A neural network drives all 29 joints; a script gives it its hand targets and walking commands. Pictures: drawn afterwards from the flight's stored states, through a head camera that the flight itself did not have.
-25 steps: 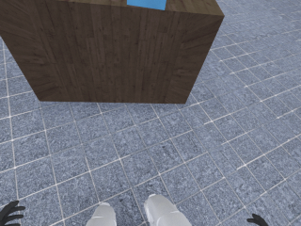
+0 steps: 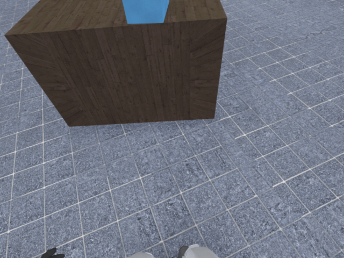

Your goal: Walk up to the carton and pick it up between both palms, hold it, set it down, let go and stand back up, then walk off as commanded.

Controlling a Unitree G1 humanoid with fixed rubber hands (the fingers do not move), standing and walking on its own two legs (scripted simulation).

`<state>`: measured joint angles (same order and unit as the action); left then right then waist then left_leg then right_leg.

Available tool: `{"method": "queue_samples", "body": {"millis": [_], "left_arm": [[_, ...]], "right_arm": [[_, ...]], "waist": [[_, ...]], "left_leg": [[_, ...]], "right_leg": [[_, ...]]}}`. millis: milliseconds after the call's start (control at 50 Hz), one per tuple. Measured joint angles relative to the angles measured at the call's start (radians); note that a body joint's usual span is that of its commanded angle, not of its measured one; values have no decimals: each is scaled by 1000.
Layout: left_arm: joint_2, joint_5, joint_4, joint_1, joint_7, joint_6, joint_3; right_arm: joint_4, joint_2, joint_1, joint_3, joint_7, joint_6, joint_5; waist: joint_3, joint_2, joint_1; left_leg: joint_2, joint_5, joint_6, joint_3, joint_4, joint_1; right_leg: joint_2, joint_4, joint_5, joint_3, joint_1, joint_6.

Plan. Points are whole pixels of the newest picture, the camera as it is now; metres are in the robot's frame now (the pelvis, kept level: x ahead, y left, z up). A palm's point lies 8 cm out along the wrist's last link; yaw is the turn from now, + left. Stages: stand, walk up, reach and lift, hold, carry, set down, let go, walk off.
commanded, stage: walk off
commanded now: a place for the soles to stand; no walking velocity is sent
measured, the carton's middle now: out of the picture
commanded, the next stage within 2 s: none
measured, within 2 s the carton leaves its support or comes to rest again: neither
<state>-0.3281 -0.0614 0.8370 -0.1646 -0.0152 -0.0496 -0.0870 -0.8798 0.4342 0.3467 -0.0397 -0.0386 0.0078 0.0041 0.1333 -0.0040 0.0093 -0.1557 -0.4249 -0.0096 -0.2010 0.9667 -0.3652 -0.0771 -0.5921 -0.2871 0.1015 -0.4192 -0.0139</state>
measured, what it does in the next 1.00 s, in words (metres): steps on the spot: left foot, then right foot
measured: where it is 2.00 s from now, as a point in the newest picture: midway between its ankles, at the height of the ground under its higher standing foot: outside the picture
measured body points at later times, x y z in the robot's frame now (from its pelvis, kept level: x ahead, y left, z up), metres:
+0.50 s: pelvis -0.10 -0.05 -0.04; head -0.13 -0.12 +0.41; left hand -0.10 +0.30 -0.09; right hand +0.02 -0.36 -0.17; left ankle -0.06 +0.11 -0.66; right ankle -0.10 -0.20 -0.73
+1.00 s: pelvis -0.05 +0.08 +0.00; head -0.03 +0.09 +0.45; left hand +0.01 +0.43 -0.10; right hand +0.01 -0.26 -0.10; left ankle +0.03 +0.19 -0.73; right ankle -0.07 -0.10 -0.67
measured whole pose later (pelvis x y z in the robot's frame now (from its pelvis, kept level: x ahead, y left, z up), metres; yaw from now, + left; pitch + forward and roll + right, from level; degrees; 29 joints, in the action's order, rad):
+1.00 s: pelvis -0.05 +0.08 +0.00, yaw +6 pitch -1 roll -3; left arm -0.46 -0.06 0.84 -0.32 -0.01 0.05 -0.08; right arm -0.80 0.48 0.35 -0.04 0.06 -0.01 0.02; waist 0.06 0.04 0.10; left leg -0.04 -0.27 0.05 -0.14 0.63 -0.43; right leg -0.01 -1.02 -0.58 0.06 -0.40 0.00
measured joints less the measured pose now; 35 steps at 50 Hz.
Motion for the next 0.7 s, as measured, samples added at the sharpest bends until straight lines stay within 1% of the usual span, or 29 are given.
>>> {"method": "queue_samples", "body": {"millis": [20,60,80,100,120,140,160,180,200,220,240,260,280,300,320,340,360,400,440,480,520,560,640,680,700], "left_arm": [[-6,0,0,0,0,0,-5],[-22,0,0,3,0,0,-18],[-30,0,0,8,1,-1,-24],[-40,0,1,15,4,-1,-28],[-49,0,2,21,10,-1,-31],[-51,0,2,21,16,-1,-31],[-47,0,2,15,19,-1,-30],[-38,0,1,0,19,0,-27],[-29,0,1,-19,18,2,-24],[-21,0,0,-38,17,6,-21],[-19,0,-1,-54,14,14,-20],[-26,0,-2,-65,14,28,-21],[-45,0,-2,-71,16,44,-22],[-65,0,-1,-72,21,55,-29],[-59,0,0,-72,30,57,-31],[-52,0,0,-79,36,58,-25],[-49,0,1,-98,41,58,-20],[-51,0,1,-156,49,58,-18],[-61,0,0,-197,53,58,-18],[-72,0,0,-214,54,62,-18],[-75,0,-1,-216,54,71,-17],[-75,0,-1,-216,54,84,-14],[-78,0,-1,-216,46,94,-5],[-85,0,-1,-216,44,95,2],[-87,0,-1,-216,44,95,4]], "right_arm": [[0,0,13,0,5,0,0],[0,1,54,0,9,0,0],[0,3,82,0,10,0,0],[-2,5,109,0,11,0,0],[-3,4,126,0,12,2,0],[-4,4,140,0,12,9,0],[-6,4,152,0,12,18,0],[-9,4,156,0,12,27,1],[-9,4,151,0,12,33,2],[-8,3,136,0,12,35,4],[-7,3,110,1,17,35,7],[1,3,82,1,26,35,9],[19,2,55,1,36,34,10],[36,6,24,0,44,34,10],[39,22,-12,-1,46,34,10],[43,34,-25,0,46,34,12],[47,37,-26,0,47,36,13],[59,38,-30,0,57,40,13],[73,38,-42,0,69,40,13],[80,40,-42,0,81,40,13],[81,47,-42,0,90,41,13],[81,54,-41,0,96,41,13],[81,59,-41,0,103,40,13],[81,59,-41,0,106,38,13],[81,59,-41,0,107,35,13]], "waist": [[-17,0,7],[-49,-1,38],[-56,0,58],[-58,-2,75],[-47,-13,88],[-39,-20,95],[-45,-17,94],[-65,-2,88],[-96,24,75],[-125,57,58],[-143,84,40],[-151,99,22],[-151,97,1],[-138,99,-19],[-95,142,-20],[-71,178,-18],[-72,193,-20],[-91,192,-37],[-92,177,-39],[-88,155,-40],[-85,143,-41],[-85,139,-40],[-83,138,-40],[-82,138,-39],[-82,138,-36]], "left_leg": [[4,-19,0,10,-76,21],[16,-22,0,58,-263,82],[23,0,5,85,-375,133],[28,62,25,93,-463,174],[29,159,36,93,-465,178],[28,192,38,95,-430,177],[33,189,38,95,-401,177],[47,175,38,94,-383,172],[69,162,38,94,-370,153],[97,150,38,95,-353,126],[119,126,38,96,-324,92],[129,91,38,96,-279,53],[127,66,38,97,-222,4],[122,51,38,87,-148,-50],[122,22,39,45,-61,-75],[114,-5,38,22,27,-97],[98,-9,38,21,98,-119],[68,13,38,21,216,-149],[61,72,36,20,284,-160],[63,117,36,19,316,-161],[71,132,36,19,322,-161],[88,124,36,19,277,-162],[119,59,36,18,68,-162],[131,15,36,18,-47,-162],[136,16,33,19,-96,-159]], "right_leg": [[0,37,31,-9,1,-24],[-3,85,63,-37,1,-54],[-6,87,65,-56,1,-66],[-14,58,46,-72,-10,-78],[-21,-64,-7,-73,-40,-81],[-24,-244,-38,-73,-70,-71],[-24,-408,-54,-72,-85,-55],[-23,-538,-65,-72,-86,-41],[-23,-631,-85,-68,-78,-33],[-15,-660,-116,-63,-50,-27],[10,-612,-151,-57,3,-24],[46,-480,-186,-43,78,-23],[86,-304,-214,-17,160,-23],[104,-196,-235,3,201,-29],[75,-229,-243,-20,200,-30],[54,-268,-246,-48,201,-28],[51,-290,-249,-68,202,-22],[59,-295,-248,-72,201,-4],[78,-288,-242,-72,201,4],[106,-285,-242,-72,201,4],[133,-277,-242,-73,201,4],[154,-265,-242,-73,200,4],[190,-246,-247,-74,200,4],[205,-245,-256,-74,200,-9],[212,-245,-262,-74,200,-19]]}}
